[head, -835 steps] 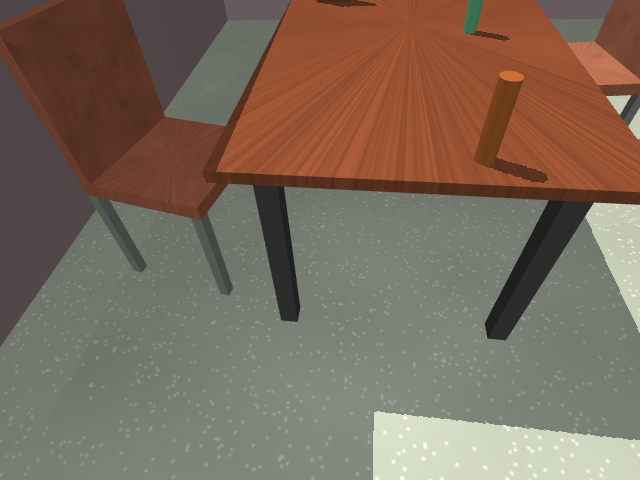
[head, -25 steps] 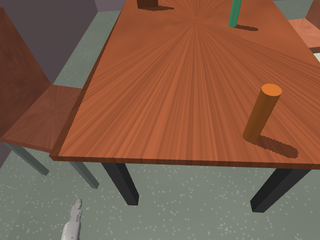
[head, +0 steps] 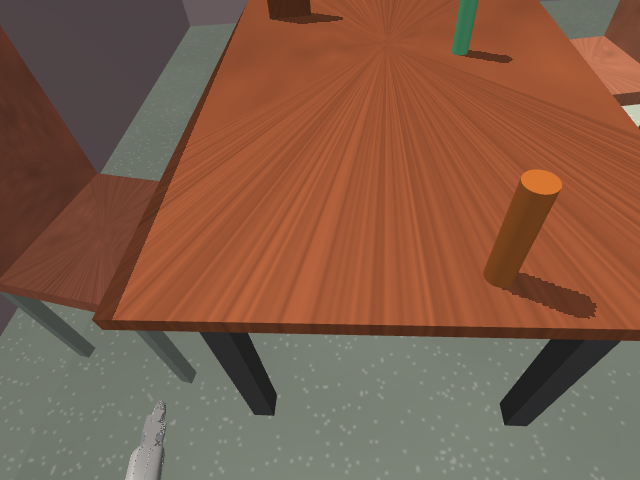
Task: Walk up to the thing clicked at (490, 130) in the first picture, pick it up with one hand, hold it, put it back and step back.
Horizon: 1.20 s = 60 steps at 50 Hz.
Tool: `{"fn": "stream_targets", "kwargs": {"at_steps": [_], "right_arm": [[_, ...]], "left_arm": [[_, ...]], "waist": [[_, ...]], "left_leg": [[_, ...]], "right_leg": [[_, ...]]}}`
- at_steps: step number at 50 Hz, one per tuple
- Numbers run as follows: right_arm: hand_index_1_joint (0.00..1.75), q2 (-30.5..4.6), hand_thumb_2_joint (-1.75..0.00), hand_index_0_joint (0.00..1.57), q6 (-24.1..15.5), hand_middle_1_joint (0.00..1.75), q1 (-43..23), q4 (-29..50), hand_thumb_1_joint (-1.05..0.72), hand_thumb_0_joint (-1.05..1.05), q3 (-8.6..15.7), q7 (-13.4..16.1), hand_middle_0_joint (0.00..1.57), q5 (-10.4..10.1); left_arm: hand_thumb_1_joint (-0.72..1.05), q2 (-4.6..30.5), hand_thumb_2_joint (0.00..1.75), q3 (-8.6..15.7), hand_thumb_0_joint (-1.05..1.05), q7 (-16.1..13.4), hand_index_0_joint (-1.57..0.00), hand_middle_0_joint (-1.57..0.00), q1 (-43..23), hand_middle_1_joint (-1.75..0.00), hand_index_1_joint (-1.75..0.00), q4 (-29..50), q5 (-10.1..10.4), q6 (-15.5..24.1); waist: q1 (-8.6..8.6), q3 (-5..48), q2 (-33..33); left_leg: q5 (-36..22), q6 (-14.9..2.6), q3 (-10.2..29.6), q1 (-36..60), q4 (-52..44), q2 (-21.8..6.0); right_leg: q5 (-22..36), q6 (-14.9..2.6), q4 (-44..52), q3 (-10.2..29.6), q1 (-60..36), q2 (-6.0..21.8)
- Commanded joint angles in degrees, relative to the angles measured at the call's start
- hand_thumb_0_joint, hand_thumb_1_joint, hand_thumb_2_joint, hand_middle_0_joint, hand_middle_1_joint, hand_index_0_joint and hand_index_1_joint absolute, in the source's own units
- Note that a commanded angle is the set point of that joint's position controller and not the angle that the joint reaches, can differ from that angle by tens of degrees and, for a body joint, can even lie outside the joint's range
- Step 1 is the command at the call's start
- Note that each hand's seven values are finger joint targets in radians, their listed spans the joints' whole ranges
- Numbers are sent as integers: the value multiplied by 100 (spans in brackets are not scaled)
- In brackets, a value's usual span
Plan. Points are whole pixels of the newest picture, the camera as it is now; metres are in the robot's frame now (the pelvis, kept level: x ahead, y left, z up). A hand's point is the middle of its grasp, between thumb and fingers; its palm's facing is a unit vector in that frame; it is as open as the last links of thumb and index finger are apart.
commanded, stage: approach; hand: right
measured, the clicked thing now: (516, 235) +0.43 -0.20 +0.07
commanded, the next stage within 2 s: close in in 0.36 s
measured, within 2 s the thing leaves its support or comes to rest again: neither
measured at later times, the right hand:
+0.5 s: hand (585, 263) +0.40 -0.29 +0.05, palm faces +0.04 +1.00 +0.08, open 17.4 cm
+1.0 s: hand (530, 260) +0.41 -0.22 +0.05, palm faces +0.10 +0.99 +0.04, open 17.7 cm
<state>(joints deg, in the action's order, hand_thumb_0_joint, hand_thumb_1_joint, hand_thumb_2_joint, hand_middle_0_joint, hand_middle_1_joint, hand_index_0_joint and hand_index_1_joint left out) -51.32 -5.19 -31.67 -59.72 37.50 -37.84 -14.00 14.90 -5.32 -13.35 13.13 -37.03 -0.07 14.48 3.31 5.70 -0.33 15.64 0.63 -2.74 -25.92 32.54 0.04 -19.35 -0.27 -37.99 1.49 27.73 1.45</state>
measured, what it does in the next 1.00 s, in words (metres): stands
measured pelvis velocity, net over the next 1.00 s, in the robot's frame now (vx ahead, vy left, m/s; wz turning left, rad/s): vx -0.03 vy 0.00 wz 0.04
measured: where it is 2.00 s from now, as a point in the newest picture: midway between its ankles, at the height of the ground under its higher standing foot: outside the picture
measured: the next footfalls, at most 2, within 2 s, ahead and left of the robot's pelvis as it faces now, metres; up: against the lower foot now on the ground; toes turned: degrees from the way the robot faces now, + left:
none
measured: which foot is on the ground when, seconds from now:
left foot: down 0.00-1.00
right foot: down 0.00-1.00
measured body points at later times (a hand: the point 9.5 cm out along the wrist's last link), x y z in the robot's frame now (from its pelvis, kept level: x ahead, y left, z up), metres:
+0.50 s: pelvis -0.01 +0.00 -0.02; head +0.06 -0.04 +0.42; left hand +0.13 +0.26 -0.08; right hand +0.40 -0.34 +0.04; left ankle +0.00 +0.13 -0.73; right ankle -0.01 -0.11 -0.73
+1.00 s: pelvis -0.03 +0.00 -0.04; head +0.04 -0.02 +0.41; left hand +0.12 +0.27 -0.07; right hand +0.40 -0.28 +0.05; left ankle +0.00 +0.13 -0.73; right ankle -0.01 -0.11 -0.73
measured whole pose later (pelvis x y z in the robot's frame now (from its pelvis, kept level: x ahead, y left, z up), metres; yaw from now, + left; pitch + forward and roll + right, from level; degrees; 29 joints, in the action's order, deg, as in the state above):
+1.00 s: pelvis -0.03 +0.00 -0.04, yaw +2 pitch +13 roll +1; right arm -24.7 -16.3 -33.6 -53.1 24.4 -14.5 -9.7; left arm 13.3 1.5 -3.1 20.4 -17.0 -0.6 8.4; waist 5.5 6.9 -0.9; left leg 21.0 0.7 -0.6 -41.8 49.6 0.2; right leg -24.2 -0.3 -52.5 -0.4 41.5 1.8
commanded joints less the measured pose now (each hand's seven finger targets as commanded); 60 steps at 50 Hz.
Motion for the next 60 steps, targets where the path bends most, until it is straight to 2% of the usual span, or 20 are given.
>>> {"fn": "stream_targets", "kwargs": {"at_steps": [1,5,6,8,14,18,23,25,29,32,35,37,39,40,42,44,46,48,54,60], "right_arm": [[4,-2232,-5,5,-256,4,-1768,1179,52,0,176,-115,5,-200],[4,-1684,-5,5,-228,4,-1632,901,52,0,-54,-179,5,-314],[4,-1698,-4,5,-261,4,-1669,922,52,0,-4,-144,5,-329],[4,-1411,-5,5,-290,4,-1548,789,52,0,-215,-109,5,-305],[4,-801,-4,5,-789,4,-2043,1053,54,0,-606,81,5,-279],[4,-1060,-5,5,-1329,4,-2481,1670,52,0,-287,460,5,-235],[5,-367,-7,5,-1660,5,-2201,1133,48,0,-436,948,5,-112],[4,-721,-4,5,-1786,4,-2563,1538,52,0,-247,1178,5,23],[5,233,-7,3,-1735,5,-2079,1141,59,0,-604,1549,2,154],[5,-133,-7,3,-1790,5,-2586,2111,60,0,-412,1863,2,217],[5,1205,-6,3,-1634,5,-1858,1093,60,0,-1112,1968,2,268],[6,614,-7,3,-1714,6,-2485,1809,61,0,-795,2125,2,309],[6,615,-7,3,-1644,6,-2516,1890,61,0,-859,2195,2,362],[6,1025,-7,3,-1593,6,-2270,1584,61,0,-1051,2212,2,345],[6,1451,-6,3,-1557,6,-2105,1456,61,0,-1230,2202,2,298],[6,929,-6,3,-1574,6,-2451,1946,61,0,-972,2272,3,330],[5,1227,-6,3,-1531,5,-2507,1967,61,0,-1190,2286,3,316],[6,1261,-6,3,-1497,6,-2376,1863,58,0,-1160,2374,3,360],[6,1439,-6,3,-1487,6,-2573,2348,58,0,-1297,2620,2,463],[3,1665,-3,6,-1411,3,-2483,2539,58,0,-1424,2798,6,445]], "left_arm": [[-55,1042,4,499,0,-98,-5,-6,-191,-5,-6,949,15,331],[-56,994,4,617,0,-56,-5,-6,365,-5,-5,760,33,342],[-56,1145,5,682,0,-64,-5,-5,19,-5,-6,1337,39,414],[-56,829,5,424,0,6,-5,-6,141,-5,-6,1093,31,390],[-55,792,4,470,0,156,-5,-5,56,-5,-5,970,-49,430],[-53,1026,4,787,0,229,-6,-6,-137,-6,-5,1081,-95,463],[-53,658,4,537,0,450,-6,-6,-4,-6,-5,1215,-167,241],[-56,1041,5,872,0,452,-6,-6,-200,-6,-6,1854,-180,200],[-55,828,4,893,0,613,-7,-6,454,-6,-6,1912,-196,-24],[-55,1050,4,1133,0,668,-7,-6,366,-6,-5,2383,-177,-104],[-54,346,4,716,0,832,-7,-6,552,-6,-6,2051,-124,-229],[-54,919,4,1142,0,777,-6,-6,-60,-6,-5,2739,-100,-186],[-54,1123,4,1360,0,784,-6,-6,134,-6,-5,2926,-88,-226],[-53,1060,4,1345,0,811,-6,-6,288,-6,-5,2968,-77,-230],[-53,384,3,810,0,933,-6,-6,689,-6,-5,2527,-35,-286],[-54,804,4,1173,0,886,-6,-5,538,-5,-5,3082,-5,-288],[-53,821,4,1203,0,925,-6,-5,802,-5,-5,3010,-10,-340],[-53,565,3,1101,0,982,-6,-5,1080,-6,-5,2573,-1,-392],[-52,797,3,1367,0,1002,-6,-5,787,-5,-4,2944,2,-434],[-61,581,9,1135,0,1022,-3,-5,869,-4,-6,3262,54,-509]], "waist": [[60,1514,1039],[218,1305,735],[256,1401,501],[193,1166,620],[244,1554,938],[149,2452,1299],[121,2386,1187],[121,2980,1309],[189,2585,1104],[112,2968,1280],[179,1638,828],[225,2117,605],[238,2188,644],[309,1968,364],[221,1818,478],[252,2414,395],[350,2149,381],[224,1831,525],[225,2149,564],[144,2383,379]], "left_leg": [[-1411,-211,48,520,-218,88],[-1281,-177,10,311,-224,121],[-1366,-163,-5,326,-200,128],[-1296,-167,34,217,-168,111],[-1095,-180,94,-280,181,112],[-1108,-197,112,-450,627,131],[-1214,-202,134,-678,888,180],[-1332,-200,161,-479,977,187],[-1328,-192,136,-471,1039,235],[-1246,-195,118,-453,1037,243],[-809,-203,106,-700,1029,228],[-631,-179,152,-689,1057,203],[-503,-162,181,-589,1021,172],[-524,-143,149,-583,1037,178],[-608,-131,180,-611,1105,143],[-847,-115,182,-510,1176,138],[-829,-130,150,-737,1192,146],[-682,-123,208,-793,1205,104],[-436,-130,279,-772,1215,77],[-677,-105,203,-352,1192,89]], "right_leg": [[1986,-37,477,93,-1130,-77],[1782,-62,496,107,-1136,-65],[1924,-56,464,130,-1127,-42],[1803,-63,423,83,-939,-63],[1936,2,48,107,-931,-24],[2204,55,-345,149,-967,-1],[2677,124,-699,133,-514,36],[2829,120,-789,116,-706,42],[2512,107,-810,37,-455,7],[2386,100,-781,33,-678,29],[1468,58,-626,-12,229,-14],[1029,-3,-638,4,201,35],[731,-23,-580,-23,63,-1],[710,-31,-575,-12,163,-9],[812,-46,-659,-54,354,-50],[1102,-55,-731,-39,42,-31],[1105,-35,-733,-34,-11,-28],[872,-50,-763,-100,251,-77],[550,-56,-780,-117,233,-68],[822,-56,-734,-106,125,-90]]}}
